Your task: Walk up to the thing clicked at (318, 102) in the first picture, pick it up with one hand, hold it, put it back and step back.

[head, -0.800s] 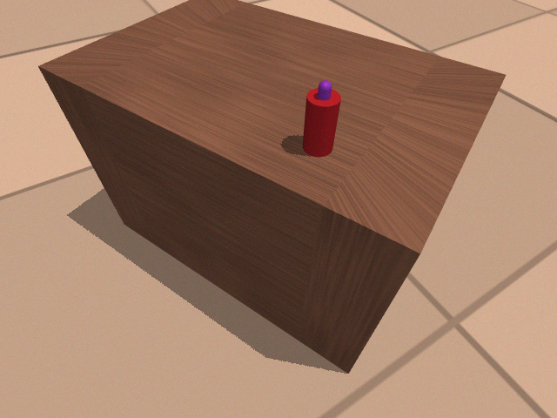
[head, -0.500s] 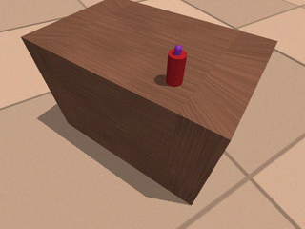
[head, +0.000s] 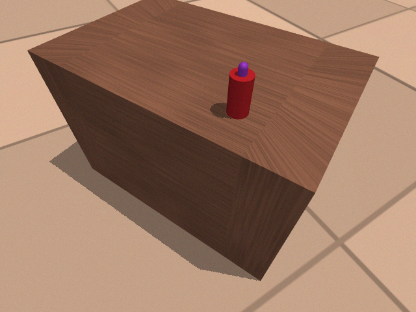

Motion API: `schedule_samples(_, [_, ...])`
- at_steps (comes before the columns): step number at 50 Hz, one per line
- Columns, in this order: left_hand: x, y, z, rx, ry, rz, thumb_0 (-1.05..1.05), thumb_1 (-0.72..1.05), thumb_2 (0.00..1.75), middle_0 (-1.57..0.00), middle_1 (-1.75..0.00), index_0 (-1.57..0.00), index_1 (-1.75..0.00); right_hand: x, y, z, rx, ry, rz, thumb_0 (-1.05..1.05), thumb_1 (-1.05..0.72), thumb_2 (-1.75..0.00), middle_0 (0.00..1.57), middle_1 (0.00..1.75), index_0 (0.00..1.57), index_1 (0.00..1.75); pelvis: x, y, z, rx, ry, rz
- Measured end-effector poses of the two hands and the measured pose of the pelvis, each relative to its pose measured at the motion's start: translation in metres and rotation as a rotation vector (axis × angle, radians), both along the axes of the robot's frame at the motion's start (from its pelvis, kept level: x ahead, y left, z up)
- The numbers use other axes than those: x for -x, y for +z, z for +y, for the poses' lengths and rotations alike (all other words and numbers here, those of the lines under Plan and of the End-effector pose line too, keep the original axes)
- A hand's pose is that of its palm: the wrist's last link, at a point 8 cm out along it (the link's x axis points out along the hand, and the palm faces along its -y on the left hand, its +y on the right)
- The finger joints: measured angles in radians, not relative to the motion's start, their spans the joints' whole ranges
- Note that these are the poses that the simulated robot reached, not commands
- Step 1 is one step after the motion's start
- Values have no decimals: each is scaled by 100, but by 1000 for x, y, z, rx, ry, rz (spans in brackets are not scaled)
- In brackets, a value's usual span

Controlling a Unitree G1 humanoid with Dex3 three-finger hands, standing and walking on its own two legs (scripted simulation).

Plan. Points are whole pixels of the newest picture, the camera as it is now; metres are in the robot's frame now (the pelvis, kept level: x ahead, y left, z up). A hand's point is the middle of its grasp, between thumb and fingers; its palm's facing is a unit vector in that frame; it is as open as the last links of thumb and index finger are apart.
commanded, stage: stand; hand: left
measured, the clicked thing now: (240, 89) +0.66 -0.08 +0.05
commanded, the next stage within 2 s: walk up in 0.32 s
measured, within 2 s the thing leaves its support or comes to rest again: neither
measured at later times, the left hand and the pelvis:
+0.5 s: hand out of the picture +0.09 +0.25 -0.15, palm faces -0.14 -0.92 -0.36, open 7.4 cm; pelvis +0.02 -0.02 -0.01, yaw -7 degrees
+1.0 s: hand (114, 264) +0.27 +0.24 -0.18, palm faces -0.34 -0.83 -0.45, open 7.4 cm; pelvis +0.13 -0.01 -0.05, yaw -19 degrees
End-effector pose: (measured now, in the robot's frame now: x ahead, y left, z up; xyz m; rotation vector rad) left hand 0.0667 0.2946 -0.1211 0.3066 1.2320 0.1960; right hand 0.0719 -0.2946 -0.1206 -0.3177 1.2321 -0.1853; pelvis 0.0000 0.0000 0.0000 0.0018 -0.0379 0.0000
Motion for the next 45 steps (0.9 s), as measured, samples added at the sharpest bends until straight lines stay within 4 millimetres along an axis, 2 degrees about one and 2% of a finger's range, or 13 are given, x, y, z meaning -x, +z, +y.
schedule_samples(17, [0, 1, 2, -2, 0, -1, 1, 90, 90, -20, -30, -20, -30, -2, -1, 0, -6, 1, -6, 1, -91, -90, 20, 30, 21, 30, -1, 0, 0, -4, -7, 1])
schedule_samples(21, [-5, 0, 5, -14, -58, 43, 1, 90, 90, -20, -30, -20, -30, 0, 1, -14, -3, -60, -108, 1, -91, -90, 21, 30, 21, 30, -5, -6, -4, -19, -77, -1])
schedule_samples(27, [-37, 12, -5, -44, -137, 46, 1, 90, 90, -20, -30, -20, -30, 20, -1, -58, 36, -124, -90, 1, -90, -90, 21, 30, 21, 30, -25, -11, -26, -24, -147, -12])
schedule_samples(30, [-56, 9, -12, -92, -170, 19, 1, 90, 90, -20, -30, -20, -30, 19, -15, -86, 52, -152, -73, 1, -90, -90, 21, 30, 21, 30, -39, -27, -43, -15, -175, -23])
schedule_samples(32, [-63, 6, -16, -124, -172, -5, 1, 90, 90, -20, -30, -20, -30, 13, -23, -98, 62, -168, -55, 1, -91, -90, 20, 30, 21, 30, -47, -35, -51, 6, -187, -31])
schedule_samples(35, [-70, 9, -26, -126, -168, 0, 1, 90, 90, -20, -30, -20, -30, -3, -22, -102, 50, -179, -57, 1, -91, -90, 20, 30, 20, 30, -61, -31, -55, 20, -217, -34])
schedule_samples(39, [-85, 14, -35, -123, -197, 14, 1, 90, 90, -21, -30, -20, -30, -26, -15, -95, 32, -175, -84, 1, -91, -90, 20, 30, 20, 30, -81, -24, -54, 25, -253, -27])
schedule_samples(42, [-107, 12, -35, -124, -238, 16, 1, 90, 90, -21, -30, -21, -30, -37, -13, -87, 28, -198, -94, 1, -91, -90, 20, 30, 20, 30, -95, -24, -50, 21, -282, -19])
schedule_samples(45, [-137, 6, -32, -123, -291, 2, 1, 90, 90, -21, -30, -21, -30, -46, -14, -78, 35, -235, -101, 1, -91, -90, 20, 30, 20, 30, -108, -28, -40, 11, -310, -10])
